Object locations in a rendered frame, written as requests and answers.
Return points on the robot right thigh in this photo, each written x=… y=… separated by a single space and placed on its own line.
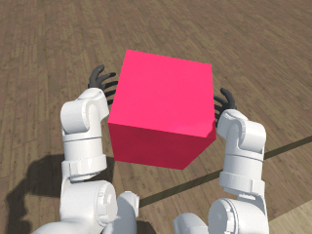
x=189 y=223

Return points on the robot left upper arm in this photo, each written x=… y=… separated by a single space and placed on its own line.
x=86 y=208

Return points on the robot left thigh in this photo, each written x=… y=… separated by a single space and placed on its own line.
x=125 y=221

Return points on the robot left hand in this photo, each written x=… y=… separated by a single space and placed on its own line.
x=95 y=82

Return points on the carton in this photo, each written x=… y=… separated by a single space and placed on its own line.
x=163 y=112

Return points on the left robot forearm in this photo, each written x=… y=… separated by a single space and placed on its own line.
x=81 y=133

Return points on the robot right upper arm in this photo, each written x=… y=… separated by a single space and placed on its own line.
x=229 y=216

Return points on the robot thigh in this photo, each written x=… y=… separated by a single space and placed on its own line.
x=125 y=221
x=189 y=223

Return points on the robot right hand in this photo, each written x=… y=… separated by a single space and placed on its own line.
x=229 y=104

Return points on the right robot forearm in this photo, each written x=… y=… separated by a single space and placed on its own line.
x=244 y=153

